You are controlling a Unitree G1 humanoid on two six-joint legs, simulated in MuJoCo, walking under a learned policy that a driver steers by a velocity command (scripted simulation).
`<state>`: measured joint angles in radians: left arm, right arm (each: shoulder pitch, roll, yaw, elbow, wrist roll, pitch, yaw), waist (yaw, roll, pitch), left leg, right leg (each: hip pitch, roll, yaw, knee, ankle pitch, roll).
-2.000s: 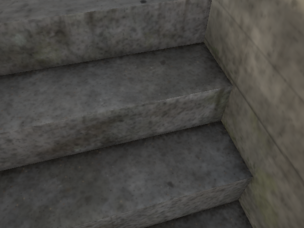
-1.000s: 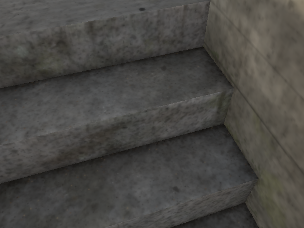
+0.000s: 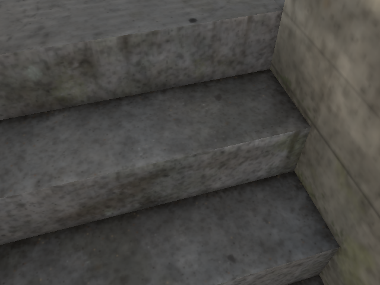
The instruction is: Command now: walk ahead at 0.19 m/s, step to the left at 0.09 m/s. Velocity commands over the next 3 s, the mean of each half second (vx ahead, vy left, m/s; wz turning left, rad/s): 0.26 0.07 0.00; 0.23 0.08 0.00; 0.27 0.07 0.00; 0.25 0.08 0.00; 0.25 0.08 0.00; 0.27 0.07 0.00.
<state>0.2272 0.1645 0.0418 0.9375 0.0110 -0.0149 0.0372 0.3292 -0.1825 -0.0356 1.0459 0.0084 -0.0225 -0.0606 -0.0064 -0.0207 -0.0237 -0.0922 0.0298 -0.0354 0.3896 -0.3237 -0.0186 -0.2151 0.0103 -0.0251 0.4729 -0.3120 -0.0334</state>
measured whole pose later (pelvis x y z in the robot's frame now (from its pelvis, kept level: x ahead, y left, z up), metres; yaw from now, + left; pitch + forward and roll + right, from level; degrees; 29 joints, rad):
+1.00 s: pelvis -0.01 +0.00 +0.01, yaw +0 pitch +3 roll +0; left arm 0.23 0.15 0.04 0.93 0.02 0.00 0.03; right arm 0.32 -0.19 -0.03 1.06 0.01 -0.01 -0.05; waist -0.01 0.00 -0.01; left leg -0.05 0.05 -0.03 0.30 -0.29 -0.03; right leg -0.17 0.03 -0.03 0.37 -0.25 -0.03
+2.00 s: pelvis -0.01 +0.00 +0.00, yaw +0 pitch +2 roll +0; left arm 0.22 0.16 0.04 0.91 0.01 0.00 0.04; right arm 0.33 -0.19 -0.03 1.04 0.01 -0.02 -0.05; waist -0.02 -0.01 -0.02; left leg -0.07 0.05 -0.03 0.33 -0.31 0.00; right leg -0.20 0.02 -0.03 0.42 -0.26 -0.03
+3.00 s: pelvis -0.01 +0.00 +0.00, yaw +0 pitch +2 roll +0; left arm 0.24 0.17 0.04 0.91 0.01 -0.01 0.03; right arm 0.34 -0.19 -0.03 1.04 0.01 -0.03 -0.06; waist -0.02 -0.02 -0.03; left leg -0.08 0.05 -0.03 0.38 -0.31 -0.03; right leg -0.21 0.01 -0.03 0.46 -0.29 -0.02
